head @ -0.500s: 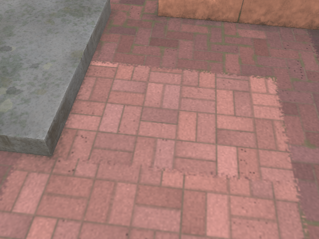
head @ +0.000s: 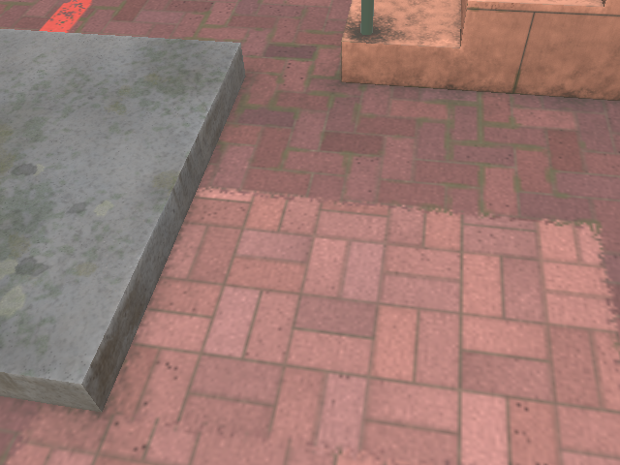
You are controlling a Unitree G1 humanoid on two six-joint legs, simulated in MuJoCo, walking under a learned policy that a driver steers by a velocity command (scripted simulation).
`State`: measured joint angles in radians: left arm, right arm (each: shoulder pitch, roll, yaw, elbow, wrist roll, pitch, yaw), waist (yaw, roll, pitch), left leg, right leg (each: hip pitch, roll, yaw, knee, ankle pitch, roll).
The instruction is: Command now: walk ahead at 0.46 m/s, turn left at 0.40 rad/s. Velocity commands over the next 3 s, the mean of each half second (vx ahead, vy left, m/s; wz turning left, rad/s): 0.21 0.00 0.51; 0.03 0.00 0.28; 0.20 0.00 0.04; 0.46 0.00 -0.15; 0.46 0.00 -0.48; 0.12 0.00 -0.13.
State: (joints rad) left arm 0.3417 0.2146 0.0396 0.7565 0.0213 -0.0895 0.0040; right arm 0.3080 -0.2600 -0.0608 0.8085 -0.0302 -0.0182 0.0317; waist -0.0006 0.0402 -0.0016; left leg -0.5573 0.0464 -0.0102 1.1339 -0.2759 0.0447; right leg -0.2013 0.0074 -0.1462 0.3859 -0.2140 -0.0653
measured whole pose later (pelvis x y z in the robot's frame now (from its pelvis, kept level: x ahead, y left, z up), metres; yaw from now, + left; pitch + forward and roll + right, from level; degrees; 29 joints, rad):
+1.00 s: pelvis +0.20 -0.01 +0.00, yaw +25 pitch +0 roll +1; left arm 0.25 0.21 0.01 0.77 0.02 -0.01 0.03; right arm 0.23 -0.25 -0.06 0.79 -0.01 0.05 0.00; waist 0.00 0.04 0.02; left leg -0.31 -0.07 -0.08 0.72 -0.40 -0.01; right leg -0.21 0.03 0.01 0.43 -0.23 -0.05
